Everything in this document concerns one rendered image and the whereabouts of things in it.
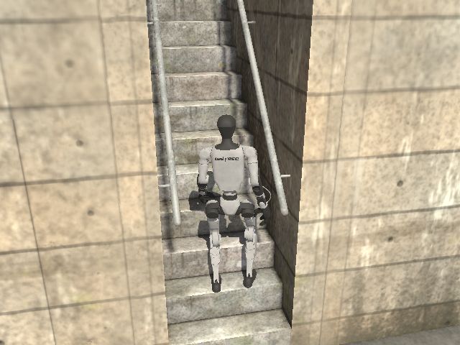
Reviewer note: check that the robot right upper arm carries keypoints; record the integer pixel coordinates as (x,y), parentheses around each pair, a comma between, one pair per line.
(252,163)

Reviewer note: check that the robot left shin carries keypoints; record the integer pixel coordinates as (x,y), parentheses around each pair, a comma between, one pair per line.
(215,259)

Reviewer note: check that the robot left upper arm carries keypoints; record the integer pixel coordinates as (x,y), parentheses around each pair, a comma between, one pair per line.
(203,162)

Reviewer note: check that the robot head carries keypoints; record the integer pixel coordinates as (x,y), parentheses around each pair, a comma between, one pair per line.
(226,125)

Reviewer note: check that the robot right hand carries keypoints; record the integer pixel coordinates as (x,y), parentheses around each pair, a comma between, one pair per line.
(265,216)

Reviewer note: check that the robot right forearm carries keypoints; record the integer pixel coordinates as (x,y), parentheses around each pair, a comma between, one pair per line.
(259,194)

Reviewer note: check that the robot left hand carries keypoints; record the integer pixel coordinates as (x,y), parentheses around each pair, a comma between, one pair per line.
(202,199)

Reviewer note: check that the robot left forearm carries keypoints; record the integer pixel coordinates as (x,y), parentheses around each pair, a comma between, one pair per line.
(202,188)

